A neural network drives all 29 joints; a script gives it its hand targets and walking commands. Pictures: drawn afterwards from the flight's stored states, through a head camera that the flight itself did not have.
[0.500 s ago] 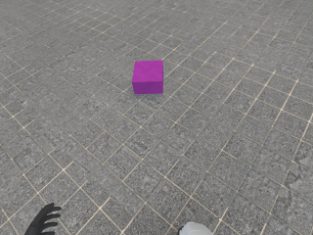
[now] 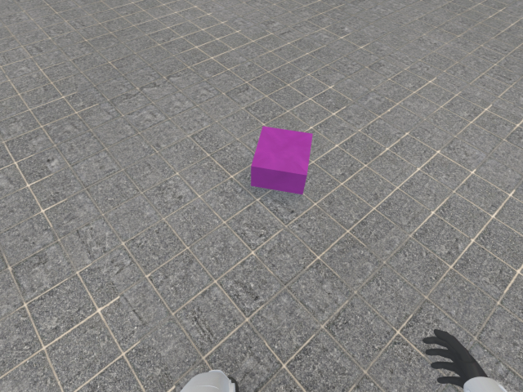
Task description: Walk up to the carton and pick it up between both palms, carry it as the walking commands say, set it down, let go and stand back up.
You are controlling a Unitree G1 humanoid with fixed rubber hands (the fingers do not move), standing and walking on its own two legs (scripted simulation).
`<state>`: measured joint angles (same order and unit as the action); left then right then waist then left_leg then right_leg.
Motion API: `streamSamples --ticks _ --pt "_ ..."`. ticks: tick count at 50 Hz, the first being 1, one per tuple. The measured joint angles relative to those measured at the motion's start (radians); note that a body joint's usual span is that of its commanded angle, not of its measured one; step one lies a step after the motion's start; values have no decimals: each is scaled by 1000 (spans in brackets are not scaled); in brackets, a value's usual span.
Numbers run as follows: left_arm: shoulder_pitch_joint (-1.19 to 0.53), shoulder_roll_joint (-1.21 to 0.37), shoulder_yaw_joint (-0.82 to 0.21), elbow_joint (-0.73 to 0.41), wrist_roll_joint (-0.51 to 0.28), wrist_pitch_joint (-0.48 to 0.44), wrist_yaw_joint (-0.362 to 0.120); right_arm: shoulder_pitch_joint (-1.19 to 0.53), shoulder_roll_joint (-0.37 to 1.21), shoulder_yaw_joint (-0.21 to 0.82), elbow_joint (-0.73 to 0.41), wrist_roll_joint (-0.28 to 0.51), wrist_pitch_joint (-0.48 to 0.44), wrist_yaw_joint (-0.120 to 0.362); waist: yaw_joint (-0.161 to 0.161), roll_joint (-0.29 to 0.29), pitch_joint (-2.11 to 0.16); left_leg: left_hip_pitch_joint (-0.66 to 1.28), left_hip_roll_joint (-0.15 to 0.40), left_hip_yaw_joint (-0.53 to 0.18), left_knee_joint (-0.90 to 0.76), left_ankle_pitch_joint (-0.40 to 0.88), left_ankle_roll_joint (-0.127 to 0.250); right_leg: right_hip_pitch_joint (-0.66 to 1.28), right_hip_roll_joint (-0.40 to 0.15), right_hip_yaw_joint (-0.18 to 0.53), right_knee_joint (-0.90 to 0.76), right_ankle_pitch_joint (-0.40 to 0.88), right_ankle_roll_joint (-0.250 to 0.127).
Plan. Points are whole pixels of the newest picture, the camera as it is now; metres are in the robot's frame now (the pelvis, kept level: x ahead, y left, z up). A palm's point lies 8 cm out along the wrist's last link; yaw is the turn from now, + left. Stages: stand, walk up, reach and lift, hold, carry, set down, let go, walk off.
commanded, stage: walk up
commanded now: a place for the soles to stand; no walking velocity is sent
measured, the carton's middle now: (282, 159) +1.19 -0.09 -0.69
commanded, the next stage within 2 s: none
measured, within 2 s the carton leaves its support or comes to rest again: neither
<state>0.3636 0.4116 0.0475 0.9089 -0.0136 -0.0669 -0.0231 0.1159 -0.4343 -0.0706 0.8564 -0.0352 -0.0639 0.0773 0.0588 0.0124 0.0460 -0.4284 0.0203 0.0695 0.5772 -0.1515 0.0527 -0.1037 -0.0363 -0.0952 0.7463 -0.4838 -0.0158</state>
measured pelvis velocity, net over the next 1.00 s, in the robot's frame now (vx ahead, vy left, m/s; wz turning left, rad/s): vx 0.36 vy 0.00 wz -0.02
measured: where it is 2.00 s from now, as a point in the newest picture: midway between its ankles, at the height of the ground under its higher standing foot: (265, 268)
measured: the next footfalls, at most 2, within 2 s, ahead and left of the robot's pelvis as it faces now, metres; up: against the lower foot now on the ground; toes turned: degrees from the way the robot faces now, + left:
right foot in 0.44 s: +0.33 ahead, -0.14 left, +0.00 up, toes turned -9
left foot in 0.94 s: +0.48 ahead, +0.12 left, +0.00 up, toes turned +3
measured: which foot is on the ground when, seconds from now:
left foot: down 0.00-0.44, up 0.46-0.92, down 0.94-1.00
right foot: up 0.00-0.42, down 0.44-0.94, up 0.96-1.00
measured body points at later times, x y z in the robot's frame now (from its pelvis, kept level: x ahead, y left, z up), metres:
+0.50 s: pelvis +0.21 -0.03 +0.00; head +0.24 -0.06 +0.45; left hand +0.37 +0.27 -0.08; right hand +0.20 -0.36 -0.13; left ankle +0.10 +0.09 -0.68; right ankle +0.29 -0.13 -0.73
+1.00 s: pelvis +0.36 +0.00 +0.00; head +0.36 +0.02 +0.45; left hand +0.40 +0.33 -0.12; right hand +0.47 -0.33 -0.08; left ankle +0.44 +0.11 -0.73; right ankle +0.29 -0.13 -0.70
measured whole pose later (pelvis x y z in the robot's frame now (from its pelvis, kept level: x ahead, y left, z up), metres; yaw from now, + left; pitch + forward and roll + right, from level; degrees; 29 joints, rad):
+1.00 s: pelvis +0.36 +0.00 +0.00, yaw -1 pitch -2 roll -1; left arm 0.36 0.43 0.06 0.86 0.01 -0.07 -0.03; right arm 0.23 -0.45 -0.09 0.84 -0.04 -0.06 0.07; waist 0.03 -0.01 0.02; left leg -0.39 0.04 0.05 0.62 -0.19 0.02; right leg -0.24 -0.05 -0.07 0.83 -0.44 -0.04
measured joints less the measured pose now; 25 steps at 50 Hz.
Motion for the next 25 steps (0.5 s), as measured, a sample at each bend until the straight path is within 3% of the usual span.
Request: streamSamples --ticks 2,5,11,18,22,23,25 --pt "-15 -9 -19 -8 -3 5 3 22 13 8 -10 16 -11 -13 -18 10 3 42 -1 -15 -8 -37 2 -116 28 50 230 15 -16" --pt "-36 -4 -29 -21 -4 0 -4 73 39 18 -6 35 -15 -30 -30 -4 -7 139 -2 -7 -75 -50 -8 -254 12 87 321 93 -26" --pt "-89 16 -8 -41 4 12 -31 157 42 29 6 36 -21 -33 -65 -48 6 308 -31 25 -171 -86 -4 -404 -59 126 142 262 -4" --pt "-150 1 12 -25 28 29 -59 215 -11 11 11 27 -16 -25 -113 -28 5 388 -40 55 -191 -164 -24 -401 -66 51 -117 410 -9" --pt "-177 -7 22 -29 34 10 -57 248 -35 9 23 28 1 -26 -124 6 -9 378 -16 58 -96 -269 -45 -320 -25 17 -203 365 -28" --pt "-188 -15 22 -35 36 -1 -52 245 -36 7 28 30 7 -30 -121 32 1 347 11 47 -4 -292 -34 -315 -4 5 -190 345 -31" --pt "-195 -12 17 -67 26 -24 -38 242 -15 19 30 32 13 -38 -108 27 18 236 1 -2 278 -306 -17 -303 0 3 -159 304 -36"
